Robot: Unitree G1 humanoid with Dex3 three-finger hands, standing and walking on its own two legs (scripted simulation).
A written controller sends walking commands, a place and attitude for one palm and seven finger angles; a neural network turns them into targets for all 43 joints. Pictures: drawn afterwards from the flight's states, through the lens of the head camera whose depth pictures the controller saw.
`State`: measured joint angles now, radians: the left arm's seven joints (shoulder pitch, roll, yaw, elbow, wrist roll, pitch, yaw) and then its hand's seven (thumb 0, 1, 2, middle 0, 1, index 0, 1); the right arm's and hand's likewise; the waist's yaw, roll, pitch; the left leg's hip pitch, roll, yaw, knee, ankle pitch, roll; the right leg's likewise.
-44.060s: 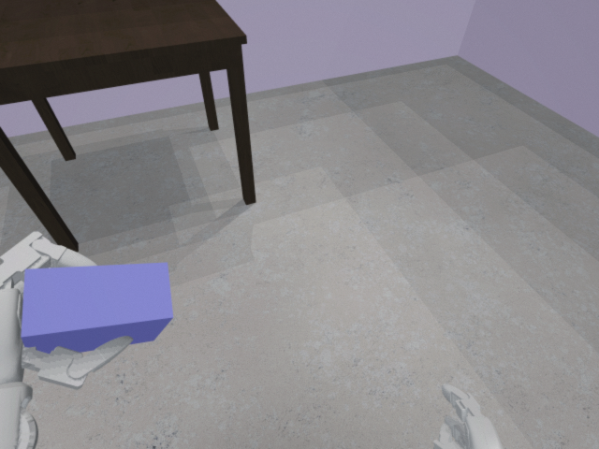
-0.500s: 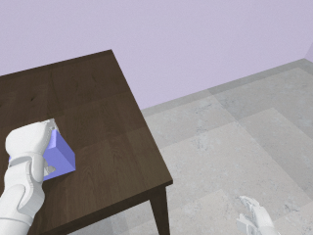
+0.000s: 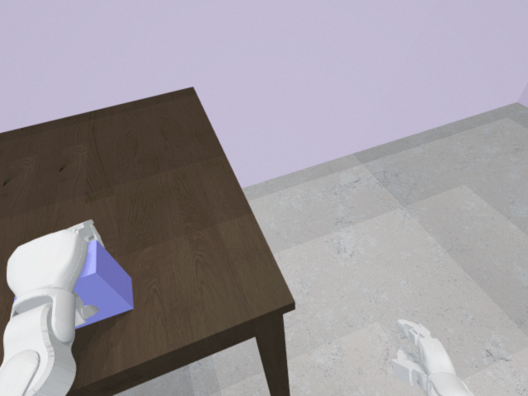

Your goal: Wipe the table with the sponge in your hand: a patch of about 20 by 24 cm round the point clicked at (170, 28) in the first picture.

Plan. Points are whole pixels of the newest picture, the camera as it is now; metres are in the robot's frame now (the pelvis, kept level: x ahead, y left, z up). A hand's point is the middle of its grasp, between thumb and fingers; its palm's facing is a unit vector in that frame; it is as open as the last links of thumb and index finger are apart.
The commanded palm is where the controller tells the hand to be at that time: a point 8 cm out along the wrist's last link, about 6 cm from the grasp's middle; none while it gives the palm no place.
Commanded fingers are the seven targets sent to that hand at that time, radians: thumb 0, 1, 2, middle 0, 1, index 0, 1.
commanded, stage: wipe back along the first lane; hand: left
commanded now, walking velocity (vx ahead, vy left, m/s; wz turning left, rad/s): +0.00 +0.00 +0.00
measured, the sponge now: (88, 294) +0.23 +0.31 +0.05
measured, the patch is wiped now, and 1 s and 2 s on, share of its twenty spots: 1.00 1.00 1.00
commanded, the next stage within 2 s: lift the sponge slowly off the table in 0.28 s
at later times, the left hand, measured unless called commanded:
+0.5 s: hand (75, 299) +0.20 +0.29 +0.10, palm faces +0.08 -0.09 -0.99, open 10.1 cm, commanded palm +0.16 +0.27 +0.14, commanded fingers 0.00 0.10 1.30 -1.20 -1.60 -1.20 -1.60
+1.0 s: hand (71, 312) +0.18 +0.27 +0.11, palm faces +0.07 -0.13 -0.99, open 10.1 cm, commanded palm +0.15 +0.27 +0.18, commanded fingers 0.00 0.10 1.30 -1.20 -1.60 -1.20 -1.60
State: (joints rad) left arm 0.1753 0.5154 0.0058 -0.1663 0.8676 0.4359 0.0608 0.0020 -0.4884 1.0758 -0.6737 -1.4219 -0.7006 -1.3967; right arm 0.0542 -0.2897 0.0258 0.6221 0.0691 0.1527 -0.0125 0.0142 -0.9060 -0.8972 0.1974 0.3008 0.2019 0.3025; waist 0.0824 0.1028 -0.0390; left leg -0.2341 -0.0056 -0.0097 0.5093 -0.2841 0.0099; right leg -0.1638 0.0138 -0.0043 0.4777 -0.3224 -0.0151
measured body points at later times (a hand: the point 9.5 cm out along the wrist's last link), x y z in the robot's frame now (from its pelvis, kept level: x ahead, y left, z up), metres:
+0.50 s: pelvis +0.00 +0.00 +0.00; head -0.01 -0.04 +0.45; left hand +0.19 +0.29 +0.15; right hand +0.24 -0.21 -0.09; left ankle -0.01 +0.12 -0.74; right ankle -0.04 -0.11 -0.74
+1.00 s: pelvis -0.01 -0.01 +0.00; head -0.02 -0.05 +0.45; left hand +0.17 +0.28 +0.16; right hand +0.24 -0.21 -0.08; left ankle -0.01 +0.11 -0.74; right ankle -0.04 -0.11 -0.74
